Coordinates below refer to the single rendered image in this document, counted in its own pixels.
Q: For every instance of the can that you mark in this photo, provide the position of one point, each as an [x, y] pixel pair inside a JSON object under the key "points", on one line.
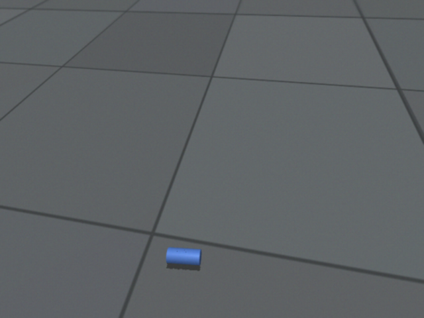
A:
{"points": [[183, 256]]}

